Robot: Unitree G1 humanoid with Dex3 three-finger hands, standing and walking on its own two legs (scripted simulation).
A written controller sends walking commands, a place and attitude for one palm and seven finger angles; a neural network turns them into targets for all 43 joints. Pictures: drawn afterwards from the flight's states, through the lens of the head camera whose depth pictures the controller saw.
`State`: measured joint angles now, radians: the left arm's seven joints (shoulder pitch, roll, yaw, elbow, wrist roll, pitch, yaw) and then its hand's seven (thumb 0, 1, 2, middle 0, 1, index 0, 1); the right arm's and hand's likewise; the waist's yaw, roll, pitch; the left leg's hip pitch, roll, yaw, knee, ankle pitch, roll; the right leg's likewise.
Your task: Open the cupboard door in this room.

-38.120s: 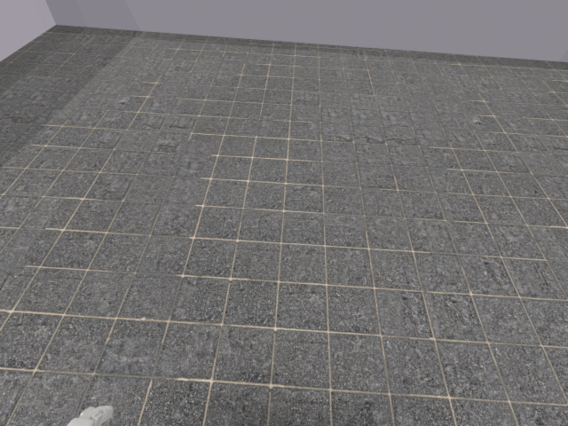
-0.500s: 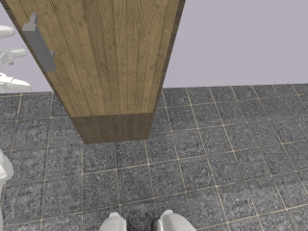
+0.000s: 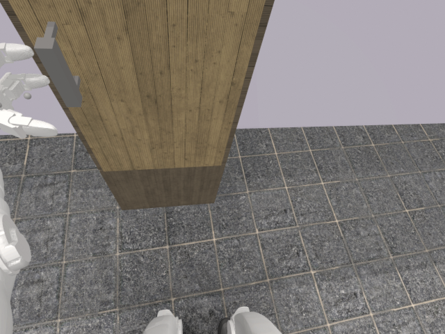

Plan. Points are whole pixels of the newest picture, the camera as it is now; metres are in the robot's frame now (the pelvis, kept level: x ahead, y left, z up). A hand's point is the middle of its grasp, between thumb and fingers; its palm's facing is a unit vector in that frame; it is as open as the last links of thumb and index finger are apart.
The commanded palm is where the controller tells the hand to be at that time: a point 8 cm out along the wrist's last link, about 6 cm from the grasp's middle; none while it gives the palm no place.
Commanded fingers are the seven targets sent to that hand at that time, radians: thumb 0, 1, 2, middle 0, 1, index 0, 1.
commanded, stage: slide the fingers in behind the handle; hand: left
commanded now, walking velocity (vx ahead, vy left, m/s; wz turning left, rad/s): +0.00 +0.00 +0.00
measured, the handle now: (63, 66) +0.54 +0.24 +0.11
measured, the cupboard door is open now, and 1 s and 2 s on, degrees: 0 0 0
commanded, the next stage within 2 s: close the thumb around the handle in 1.30 s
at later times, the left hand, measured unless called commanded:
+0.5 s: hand (50, 97) +0.48 +0.25 +0.10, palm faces +0.05 -1.00 +0.00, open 14.0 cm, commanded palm +0.46 +0.29 +0.10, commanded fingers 0.00 -0.50 0.30 -0.30 -1.20 -0.30 -1.20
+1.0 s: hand (68, 92) +0.49 +0.23 +0.10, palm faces +0.06 -1.00 +0.00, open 14.0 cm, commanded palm +0.47 +0.26 +0.10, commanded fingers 0.00 -0.50 0.30 -0.30 -1.20 -0.30 -1.20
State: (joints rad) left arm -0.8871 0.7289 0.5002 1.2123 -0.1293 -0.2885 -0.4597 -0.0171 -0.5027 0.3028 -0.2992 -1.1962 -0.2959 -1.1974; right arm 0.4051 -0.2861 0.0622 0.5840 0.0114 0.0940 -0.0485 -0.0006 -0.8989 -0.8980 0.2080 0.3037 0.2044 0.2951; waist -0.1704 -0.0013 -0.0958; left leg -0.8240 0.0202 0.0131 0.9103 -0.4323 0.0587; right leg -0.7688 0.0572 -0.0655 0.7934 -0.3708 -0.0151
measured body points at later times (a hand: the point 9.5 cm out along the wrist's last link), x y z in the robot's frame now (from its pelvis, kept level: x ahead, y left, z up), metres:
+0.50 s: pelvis -0.01 +0.00 +0.00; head +0.10 +0.03 +0.44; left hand +0.47 +0.30 +0.10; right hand +0.02 -0.27 -0.10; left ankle -0.01 +0.07 -0.69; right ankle +0.00 -0.12 -0.69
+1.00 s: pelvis -0.01 -0.01 +0.00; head +0.10 +0.02 +0.44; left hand +0.48 +0.28 +0.10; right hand +0.00 -0.28 -0.10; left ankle -0.01 +0.07 -0.69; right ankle +0.00 -0.12 -0.69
